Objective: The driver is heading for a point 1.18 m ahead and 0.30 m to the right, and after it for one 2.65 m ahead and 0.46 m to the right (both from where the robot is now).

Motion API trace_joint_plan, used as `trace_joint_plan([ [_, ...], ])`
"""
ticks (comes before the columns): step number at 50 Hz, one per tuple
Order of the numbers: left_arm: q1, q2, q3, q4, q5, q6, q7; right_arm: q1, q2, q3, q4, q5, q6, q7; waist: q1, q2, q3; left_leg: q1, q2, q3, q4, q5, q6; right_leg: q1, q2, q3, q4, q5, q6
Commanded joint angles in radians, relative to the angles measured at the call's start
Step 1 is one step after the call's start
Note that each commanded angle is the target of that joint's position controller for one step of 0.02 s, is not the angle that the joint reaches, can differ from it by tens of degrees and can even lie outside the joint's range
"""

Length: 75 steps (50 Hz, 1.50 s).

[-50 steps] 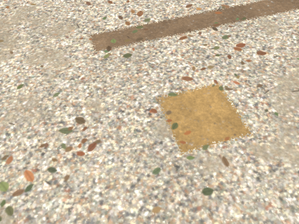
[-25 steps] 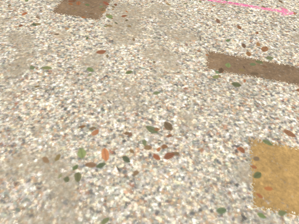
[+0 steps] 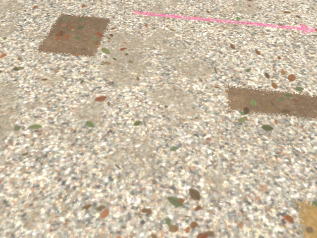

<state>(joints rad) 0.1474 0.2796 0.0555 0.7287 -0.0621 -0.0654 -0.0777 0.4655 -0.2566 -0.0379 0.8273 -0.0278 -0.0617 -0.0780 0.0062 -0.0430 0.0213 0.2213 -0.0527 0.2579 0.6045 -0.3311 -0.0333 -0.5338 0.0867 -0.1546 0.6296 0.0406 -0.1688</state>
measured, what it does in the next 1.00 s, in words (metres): walks ahead, turning right: left foot, then right foot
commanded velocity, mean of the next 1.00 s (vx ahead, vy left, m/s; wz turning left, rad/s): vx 0.99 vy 0.00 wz -0.52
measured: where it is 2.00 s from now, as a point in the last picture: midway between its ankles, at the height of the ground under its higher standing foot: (234, 127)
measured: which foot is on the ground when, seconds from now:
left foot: down 0.00-0.00, up 0.02-0.36, down 0.38-0.86, up 0.88-1.00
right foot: down 0.00-0.38, up 0.40-0.84, down 0.86-1.00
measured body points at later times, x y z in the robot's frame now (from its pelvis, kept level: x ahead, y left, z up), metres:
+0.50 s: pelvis +0.40 +0.06 +0.02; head +0.41 +0.06 +0.47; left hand +0.64 +0.26 -0.08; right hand +0.40 -0.25 -0.06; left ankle +0.50 +0.19 -0.71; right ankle +0.26 +0.01 -0.58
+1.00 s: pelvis +0.73 -0.19 +0.02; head +0.75 -0.20 +0.47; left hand +0.99 -0.04 -0.08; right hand +0.62 -0.43 -0.11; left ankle +0.73 +0.01 -0.59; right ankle +0.71 -0.29 -0.71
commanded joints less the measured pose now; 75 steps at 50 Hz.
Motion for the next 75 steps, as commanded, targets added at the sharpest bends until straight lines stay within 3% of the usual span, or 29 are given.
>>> trace_joint_plan([
  [1,0.629,0.119,0.039,0.177,0.071,0.03,0.031,-0.421,0.047,0.013,-0.239,0.01,-0.074,0.054,0.257,-0.327,-0.038,-0.925,-0.084,-0.218,1.269,-0.278,-0.02,0.803,-0.065,0.313,0.041,0.052,-0.117],
  [2,0.419,0.099,0.022,0.078,0.084,0.0,0.029,-0.227,0.102,0.045,-0.295,0.061,-0.108,0.08,0.059,-0.277,-0.16,-1.144,-0.059,-0.421,1.347,-0.317,0.023,0.817,-0.207,0.764,-0.072,-0.374,-0.283],
  [3,0.371,0.061,0.024,0.022,0.072,-0.004,0.034,-0.257,-0.003,0.039,-0.321,0.069,-0.137,0.104,0.073,-0.063,-0.151,-1.159,-0.031,-0.456,1.198,-0.197,0.085,0.735,-0.285,0.971,-0.333,-0.735,-0.306],
  [5,0.168,0.092,0.027,-0.05,0.068,-0.03,0.04,-0.239,-0.059,0.022,-0.305,0.043,-0.126,0.108,-0.087,0.204,0.029,-1.016,0.06,-0.452,0.891,-0.018,0.102,0.327,-0.271,0.981,-0.464,-0.797,-0.245],
  [10,0.116,0.111,0.035,-0.082,0.033,-0.039,0.092,-0.372,-0.094,0.021,-0.343,-0.011,-0.074,0.048,-0.049,0.107,0.091,-0.692,0.126,-0.364,0.347,0.192,-0.034,-0.109,-0.065,0.596,-0.446,-0.401,-0.174],
  [15,0.22,0.112,0.046,-0.039,0.0,-0.003,0.108,-0.486,-0.076,0.001,-0.38,0.071,-0.066,0.052,0.06,-0.043,-0.011,-0.506,0.029,-0.369,-0.055,0.328,-0.101,0.082,-0.036,0.603,-0.282,-0.497,-0.074],
  [18,0.197,0.067,0.037,-0.054,0.024,0.012,0.097,-0.277,-0.15,-0.057,-0.33,0.09,-0.082,0.06,-0.071,-0.078,-0.122,-0.299,0.057,-0.369,-0.096,0.207,-0.038,0.203,-0.038,0.594,0.022,-0.331,0.005],
  [19,0.181,-0.012,0.011,-0.087,0.045,0.008,0.084,-0.055,-0.2,-0.077,-0.292,0.079,-0.087,0.058,-0.168,0.015,-0.282,0.011,0.203,-0.508,-0.049,0.035,0.02,0.059,-0.004,0.5,0.367,-0.352,0.05],
  [20,0.286,-0.107,-0.02,-0.15,0.013,-0.007,0.078,0.028,-0.303,-0.087,-0.277,0.019,-0.084,0.071,-0.091,0.441,-0.384,0.252,0.447,-1.12,-0.282,-0.336,0.172,-0.256,0.069,0.389,0.721,-0.662,0.091],
  [21,0.299,-0.019,-0.019,-0.149,-0.028,-0.008,0.085,-0.035,-0.27,-0.089,-0.279,0.018,-0.081,0.082,-0.075,0.478,-0.319,0.199,0.512,-1.337,-0.352,-0.676,0.234,-0.439,-0.056,0.339,0.88,-0.527,0.097],
  [24,0.052,0.066,0.007,-0.173,0.041,0.01,0.077,-0.102,-0.134,-0.06,-0.246,0.016,-0.054,0.071,-0.111,0.094,-0.039,-0.116,0.354,-0.784,-0.313,-0.173,0.16,-0.413,-0.158,0.266,0.853,-0.335,0.106],
  [28,0.023,0.009,-0.004,-0.205,0.016,0.033,0.052,-0.109,-0.048,-0.03,-0.148,0.028,-0.062,0.086,-0.04,0.139,0.04,-0.287,0.286,-0.537,-0.373,0.051,0.157,-0.345,-0.2,0.282,0.736,-0.311,0.1],
  [38,-0.298,0.007,-0.029,-0.284,0.037,-0.026,-0.001,0.051,-0.169,-0.029,0.01,0.056,-0.052,0.077,-0.072,0.082,0.167,-0.217,0.302,-0.243,-0.532,0.596,0.172,-0.161,-0.115,0.095,0.067,-0.035,0.064],
  [40,-0.262,0.056,-0.004,-0.295,0.04,-0.033,0.002,0.072,-0.216,-0.029,0.034,0.05,-0.04,0.071,-0.013,0.189,0.081,-0.154,0.325,-0.237,-0.388,1.126,0.173,0.027,-0.041,0.057,0.035,-0.13,0.04],
  [42,0.097,0.159,0.051,-0.22,0.03,-0.018,0.031,0.023,-0.262,-0.03,0.051,0.04,-0.025,0.061,0.215,0.261,-0.111,-0.268,0.308,-0.228,0.001,1.31,0.143,0.494,-0.034,0.093,-0.044,-0.121,0.003],
  [43,0.325,0.212,0.073,-0.154,0.038,0.0,0.056,0.004,-0.213,-0.015,0.02,0.022,-0.031,0.059,0.295,0.21,-0.257,-0.583,0.247,-0.263,0.337,0.89,0.116,0.912,-0.194,0.282,0.045,-0.22,0.002],
  [44,0.327,0.294,0.073,-0.138,0.075,-0.016,0.055,0.173,-0.004,0.035,-0.018,0.042,-0.054,0.072,0.121,-0.15,-0.48,-0.867,0.077,-0.367,0.718,-0.12,0.095,1.158,-0.485,0.82,-0.1,-0.641,-0.109],
  [45,0.377,0.184,0.055,-0.121,0.077,-0.023,0.055,0.037,-0.125,0.005,-0.026,0.089,-0.077,0.07,0.199,-0.122,-0.483,-0.923,0.086,-0.456,0.815,-0.116,0.112,1.045,-0.474,0.969,-0.297,-0.781,-0.081],
  [46,0.319,0.137,0.039,-0.091,0.072,-0.03,0.054,-0.094,-0.137,-0.011,-0.077,0.12,-0.075,0.064,0.179,-0.097,-0.238,-1.032,0.115,-0.415,0.843,-0.047,0.103,0.891,-0.449,0.811,-0.333,-0.696,-0.05],
  [48,0.197,0.067,0.025,-0.056,0.078,-0.044,0.049,-0.145,-0.089,-0.01,-0.082,0.077,-0.057,0.058,0.077,0.007,-0.053,-0.979,0.197,-0.385,0.78,0.079,0.095,0.575,-0.389,0.55,-0.375,-0.432,-0.017],
  [51,0.074,-0.026,0.011,-0.023,0.074,-0.06,0.041,-0.063,-0.027,-0.014,-0.062,0.088,0.016,0.074,-0.035,-0.049,0.028,-0.866,0.256,-0.389,0.739,0.098,0.079,0.348,-0.357,0.283,-0.451,-0.184,0.005],
  [54,-0.05,0.02,0.019,-0.027,0.081,-0.066,0.066,-0.144,-0.032,-0.017,-0.12,0.057,0.038,0.072,-0.089,-0.042,0.147,-0.862,0.228,-0.328,0.575,0.188,0.034,0.186,-0.302,0.037,-0.473,0.226,0.038],
  [59,0.0,0.177,0.054,-0.017,0.044,-0.057,0.118,-0.202,-0.072,-0.028,-0.148,0.03,0.019,0.144,-0.063,0.011,0.013,-0.606,0.089,-0.16,0.106,0.557,0.061,0.346,-0.263,-0.088,-0.329,0.425,0.079],
  [63,-0.075,0.176,0.058,-0.045,0.011,-0.016,0.094,0.157,-0.273,-0.122,-0.098,0.044,0.067,0.121,-0.271,0.037,-0.155,-0.173,-0.004,-0.163,0.029,0.456,0.172,0.323,-0.252,-0.058,0.372,0.467,0.165],
  [64,-0.042,0.024,0.023,-0.064,0.046,-0.026,0.074,0.039,-0.313,-0.124,-0.111,0.044,0.066,0.099,-0.154,0.414,-0.014,-0.159,0.068,-0.366,-0.029,0.969,0.242,0.084,-0.02,-0.033,0.788,-0.618,0.219],
  [65,0.245,-0.008,-0.001,-0.077,0.055,-0.04,0.059,-0.118,-0.33,-0.09,-0.215,-0.018,0.028,0.104,0.055,0.458,-0.229,-0.017,0.296,-0.926,-0.109,1.072,0.46,-0.126,0.057,0.211,1.034,-0.749,0.246],
  [66,0.231,0.128,0.012,-0.081,0.056,-0.042,0.058,-0.182,-0.312,-0.099,-0.293,-0.02,0.017,0.124,0.004,0.259,-0.407,0.0,0.367,-1.111,-0.267,0.628,0.499,-0.089,0.027,0.34,1.034,-0.673,0.216],
  [68,0.024,0.162,0.025,-0.113,0.065,-0.014,0.086,-0.242,-0.23,-0.086,-0.299,0.045,0.006,0.128,0.014,-0.04,-0.192,-0.232,0.28,-0.991,-0.317,0.212,0.388,-0.141,-0.05,0.33,0.813,-0.524,0.191],
  [75,-0.087,0.078,0.013,-0.112,0.078,0.039,0.104,-0.238,-0.235,-0.096,-0.311,0.045,0.063,0.044,0.008,0.023,-0.18,-0.43,0.122,-0.731,-0.231,0.616,0.281,-0.027,-0.034,0.322,0.399,-0.383,0.261],
])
